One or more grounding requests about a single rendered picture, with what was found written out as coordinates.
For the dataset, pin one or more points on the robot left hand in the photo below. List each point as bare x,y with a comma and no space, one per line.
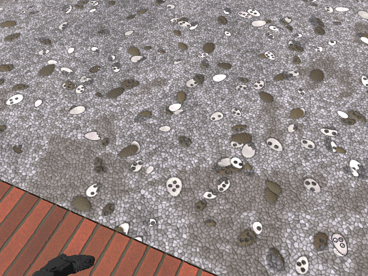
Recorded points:
63,265

